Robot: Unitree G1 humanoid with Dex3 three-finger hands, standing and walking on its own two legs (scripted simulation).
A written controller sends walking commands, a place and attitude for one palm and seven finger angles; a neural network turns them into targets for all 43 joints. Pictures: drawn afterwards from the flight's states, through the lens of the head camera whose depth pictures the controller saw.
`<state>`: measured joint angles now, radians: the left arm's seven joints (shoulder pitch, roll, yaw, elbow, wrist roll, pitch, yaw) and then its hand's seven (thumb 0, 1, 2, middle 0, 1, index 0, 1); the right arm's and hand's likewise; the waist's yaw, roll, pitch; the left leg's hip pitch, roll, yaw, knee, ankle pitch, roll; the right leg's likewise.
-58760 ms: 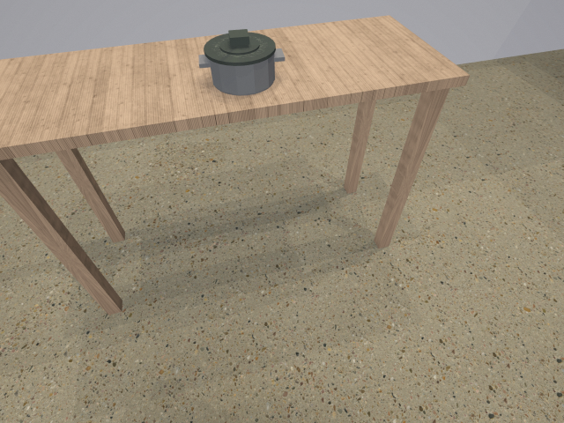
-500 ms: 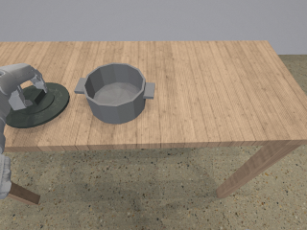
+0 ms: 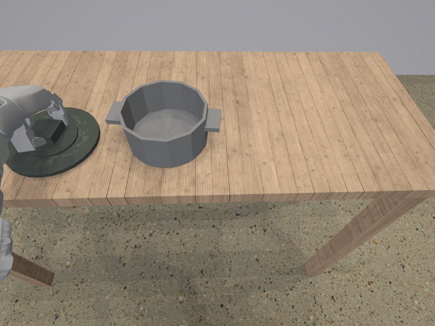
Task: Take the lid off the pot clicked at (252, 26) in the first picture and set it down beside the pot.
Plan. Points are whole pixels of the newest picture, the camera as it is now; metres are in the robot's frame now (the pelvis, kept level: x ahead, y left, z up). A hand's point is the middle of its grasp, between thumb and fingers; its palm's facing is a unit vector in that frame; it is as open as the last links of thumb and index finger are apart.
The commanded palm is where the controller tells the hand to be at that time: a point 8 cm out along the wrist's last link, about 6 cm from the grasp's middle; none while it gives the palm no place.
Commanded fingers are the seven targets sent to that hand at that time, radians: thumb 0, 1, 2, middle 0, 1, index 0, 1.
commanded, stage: open the fingers wide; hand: left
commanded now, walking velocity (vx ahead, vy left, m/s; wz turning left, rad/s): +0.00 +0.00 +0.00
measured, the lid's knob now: (47, 130) +0.46 +0.32 +0.09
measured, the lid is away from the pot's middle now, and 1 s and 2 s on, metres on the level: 0.23 0.23 0.23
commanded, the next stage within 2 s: raise the empty hand in 0.94 s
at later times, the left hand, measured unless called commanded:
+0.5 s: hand (37, 131) +0.43 +0.32 +0.11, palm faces -0.40 -0.08 -0.91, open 8.9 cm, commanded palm +0.44 +0.32 +0.17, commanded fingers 0.00 0.01 0.84 -0.49 -0.76 -0.47 -0.75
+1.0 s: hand (36, 129) +0.44 +0.33 +0.11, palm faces -0.41 -0.06 -0.91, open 11.1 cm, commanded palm +0.45 +0.32 +0.17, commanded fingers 0.00 -0.09 0.81 -0.43 -0.71 -0.43 -0.71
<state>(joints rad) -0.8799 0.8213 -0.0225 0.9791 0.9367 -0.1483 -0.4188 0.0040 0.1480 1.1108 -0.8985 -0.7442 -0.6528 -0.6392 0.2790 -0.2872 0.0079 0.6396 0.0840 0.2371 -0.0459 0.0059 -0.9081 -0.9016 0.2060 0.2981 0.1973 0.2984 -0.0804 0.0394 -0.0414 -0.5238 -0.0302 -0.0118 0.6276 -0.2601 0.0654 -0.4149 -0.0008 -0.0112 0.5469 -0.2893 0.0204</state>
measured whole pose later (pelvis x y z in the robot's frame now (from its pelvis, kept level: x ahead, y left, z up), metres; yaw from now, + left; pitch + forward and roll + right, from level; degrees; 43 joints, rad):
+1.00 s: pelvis +0.01 +0.00 +0.00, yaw +0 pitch +10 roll -3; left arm -0.86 0.82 -0.02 0.94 0.94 -0.13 -0.40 0.00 -0.09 0.81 -0.44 -0.72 -0.43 -0.72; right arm 0.26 -0.29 0.01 0.63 0.09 0.25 -0.05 0.01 -0.91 -0.90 0.21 0.30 0.20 0.30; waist -0.08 0.04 -0.04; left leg -0.53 -0.03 -0.01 0.63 -0.27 0.07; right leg -0.42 0.00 -0.01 0.53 -0.29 0.02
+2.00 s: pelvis +0.01 -0.01 +0.01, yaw +1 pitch +8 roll -2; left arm -0.98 0.88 -0.03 0.84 0.92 0.00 -0.51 0.00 -0.09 0.81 -0.45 -0.71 -0.44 -0.71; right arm 0.23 -0.30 0.02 0.63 0.09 0.24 -0.04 0.01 -0.91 -0.90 0.20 0.30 0.20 0.30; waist -0.08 0.05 -0.03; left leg -0.43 -0.03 -0.03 0.53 -0.23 0.06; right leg -0.32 0.00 -0.02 0.44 -0.26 0.02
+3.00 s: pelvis +0.01 -0.01 +0.01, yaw +1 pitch +3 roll -1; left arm -0.69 0.78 0.13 0.49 0.44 0.02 -0.38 0.00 -0.09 0.81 -0.45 -0.71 -0.44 -0.71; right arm 0.20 -0.29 0.03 0.56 0.09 0.15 -0.04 0.01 -0.91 -0.90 0.20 0.30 0.19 0.30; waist 0.01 0.07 0.02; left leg -0.31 -0.05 -0.03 0.46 -0.20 0.05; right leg -0.21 -0.01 -0.02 0.41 -0.25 -0.01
